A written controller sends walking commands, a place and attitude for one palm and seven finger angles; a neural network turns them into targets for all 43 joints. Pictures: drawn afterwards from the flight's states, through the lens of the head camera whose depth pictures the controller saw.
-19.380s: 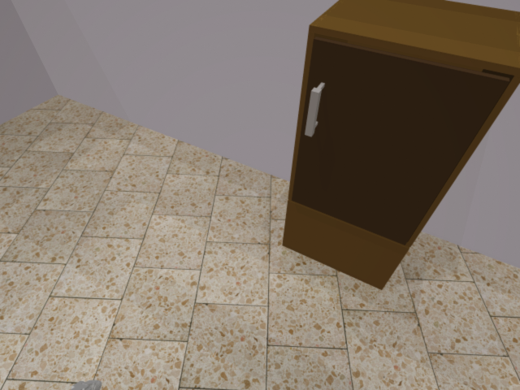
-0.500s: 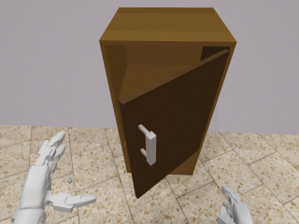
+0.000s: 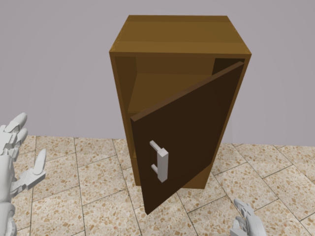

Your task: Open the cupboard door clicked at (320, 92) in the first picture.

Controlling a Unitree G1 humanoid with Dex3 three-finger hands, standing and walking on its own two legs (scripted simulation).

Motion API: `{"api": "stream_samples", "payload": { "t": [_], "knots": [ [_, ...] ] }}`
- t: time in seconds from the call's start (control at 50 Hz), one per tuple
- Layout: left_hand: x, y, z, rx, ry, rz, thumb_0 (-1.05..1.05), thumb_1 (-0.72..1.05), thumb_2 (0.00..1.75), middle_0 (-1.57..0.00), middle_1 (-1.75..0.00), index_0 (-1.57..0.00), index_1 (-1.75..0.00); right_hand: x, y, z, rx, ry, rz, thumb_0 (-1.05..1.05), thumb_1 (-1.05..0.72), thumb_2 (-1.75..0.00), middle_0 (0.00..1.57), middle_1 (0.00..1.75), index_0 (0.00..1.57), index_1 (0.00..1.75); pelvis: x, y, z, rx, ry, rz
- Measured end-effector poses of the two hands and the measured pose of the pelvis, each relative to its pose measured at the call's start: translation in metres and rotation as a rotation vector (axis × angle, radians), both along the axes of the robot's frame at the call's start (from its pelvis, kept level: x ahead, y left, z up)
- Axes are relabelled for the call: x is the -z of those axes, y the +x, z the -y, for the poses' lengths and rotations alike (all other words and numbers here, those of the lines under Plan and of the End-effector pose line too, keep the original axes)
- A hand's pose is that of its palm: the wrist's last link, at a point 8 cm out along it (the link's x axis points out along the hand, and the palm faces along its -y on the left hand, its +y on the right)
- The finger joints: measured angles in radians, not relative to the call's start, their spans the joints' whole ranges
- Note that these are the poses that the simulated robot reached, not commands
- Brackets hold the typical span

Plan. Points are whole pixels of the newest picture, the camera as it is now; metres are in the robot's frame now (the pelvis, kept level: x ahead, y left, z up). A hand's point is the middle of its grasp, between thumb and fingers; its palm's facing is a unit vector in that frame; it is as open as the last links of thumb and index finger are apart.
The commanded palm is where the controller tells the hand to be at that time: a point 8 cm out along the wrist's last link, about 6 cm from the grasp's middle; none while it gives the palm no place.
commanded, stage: draw the hand back to the body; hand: left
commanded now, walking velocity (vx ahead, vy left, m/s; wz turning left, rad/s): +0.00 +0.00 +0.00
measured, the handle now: (158, 161) +0.32 +0.04 +0.00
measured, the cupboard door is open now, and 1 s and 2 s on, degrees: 41 41 41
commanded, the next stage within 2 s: step back with the hand held close in 0.36 s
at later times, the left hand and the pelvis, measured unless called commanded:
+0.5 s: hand (48, 170) +0.19 +0.24 +0.16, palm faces +0.43 -0.81 -0.39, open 7.4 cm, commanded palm +0.14 +0.28 +0.18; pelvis +0.00 -0.02 +0.00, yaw +0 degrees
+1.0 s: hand (34, 182) +0.16 +0.25 +0.16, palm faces +0.34 -0.80 -0.50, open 7.4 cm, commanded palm +0.10 +0.29 +0.18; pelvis -0.05 -0.01 +0.00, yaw -2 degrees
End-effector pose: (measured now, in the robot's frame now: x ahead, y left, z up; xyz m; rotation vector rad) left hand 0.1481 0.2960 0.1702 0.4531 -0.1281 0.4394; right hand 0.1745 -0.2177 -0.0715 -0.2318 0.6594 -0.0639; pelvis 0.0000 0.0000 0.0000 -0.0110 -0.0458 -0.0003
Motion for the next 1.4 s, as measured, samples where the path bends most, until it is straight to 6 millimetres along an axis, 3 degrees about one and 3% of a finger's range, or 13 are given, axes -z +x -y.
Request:
{"api": "stream_samples", "payload": {
  "t": [0.06, 0.2, 0.5, 0.6, 0.84, 1.02, 1.2, 1.3, 1.4],
  "knots": [
    [-0.006, -0.001, -0.003, -0.014, 0.012, 0.019, 0.00, 0.73, 0.82, -0.20, -0.30, -0.21, -0.30, 0.001, 0.000, 0.003, 0.005, 0.003, -0.005, 0.01, -0.90, -0.90, 0.20, 0.30, 0.21, 0.30, -0.001, 0.000, 0.002, 0.001, 0.001, 0.003],
    [0.005, 0.001, 0.007, -0.007, -0.026, -0.015, 0.01, 0.85, 0.88, -0.21, -0.30, -0.21, -0.30, 0.002, -0.003, 0.012, 0.013, 0.000, -0.020, 0.01, -0.90, -0.90, 0.20, 0.30, 0.21, 0.30, -0.002, 0.000, 0.008, 0.001, 0.003, 0.006],
    [-0.003, -0.003, 0.024, 0.004, -0.003, -0.001, 0.01, 0.89, 0.89, -0.21, -0.30, -0.21, -0.30, 0.004, -0.003, 0.026, 0.019, 0.013, -0.013, 0.01, -0.90, -0.90, 0.20, 0.30, 0.20, 0.30, -0.002, -0.001, 0.023, -0.002, 0.007, 0.017],
    [-0.016, 0.000, 0.021, 0.011, 0.075, 0.025, 0.01, 0.89, 0.90, -0.21, -0.30, -0.21, -0.30, 0.004, -0.004, 0.033, 0.034, 0.008, -0.030, 0.01, -0.90, -0.90, 0.20, 0.30, 0.21, 0.30, -0.002, -0.004, 0.026, 0.001, -0.005, -0.010],
    [-0.002, 0.001, 0.023, 0.102, 0.101, -0.072, 0.01, 0.89, 0.89, -0.21, -0.30, -0.22, -0.30, 0.001, -0.035, 0.049, 0.152, -0.028, -0.083, 0.01, -0.90, -0.90, 0.20, 0.30, 0.20, 0.30, -0.001, -0.022, 0.017, 0.029, -0.003, -0.044],
    [-0.010, -0.030, 0.008, 0.120, 0.129, 0.004, 0.01, 0.89, 0.89, -0.21, -0.30, -0.22, -0.30, -0.004, -0.071, 0.036, 0.160, -0.050, -0.075, 0.01, -0.90, -0.90, 0.20, 0.30, 0.20, 0.30, 0.002, -0.052, 0.003, 0.030, -0.021, -0.036],
    [-0.004, -0.069, -0.019, 0.073, 0.144, 0.034, 0.01, 0.89, 0.89, -0.21, -0.30, -0.22, -0.30, 0.003, -0.108, 0.009, 0.117, -0.065, -0.084, 0.01, -0.90, -0.90, 0.20, 0.30, 0.20, 0.30, 0.007, -0.084, -0.015, 0.001, -0.045, -0.032],
    [-0.008, -0.096, -0.029, 0.026, 0.183, 0.064, 0.01, 0.89, 0.89, -0.21, -0.30, -0.22, -0.30, 0.014, -0.119, -0.006, 0.055, -0.053, -0.096, 0.01, -0.90, -0.90, 0.20, 0.30, 0.21, 0.30, 0.012, -0.101, -0.015, -0.049, -0.034, -0.055],
    [-0.008, -0.123, -0.027, 0.015, 0.149, 0.073, 0.01, 0.89, 0.90, -0.21, -0.30, -0.21, -0.30, 0.022, -0.123, -0.017, 0.013, -0.026, -0.101, 0.01, -0.90, -0.90, 0.21, 0.30, 0.21, 0.30, 0.013, -0.121, -0.019, -0.045, -0.053, -0.056]
  ]
}}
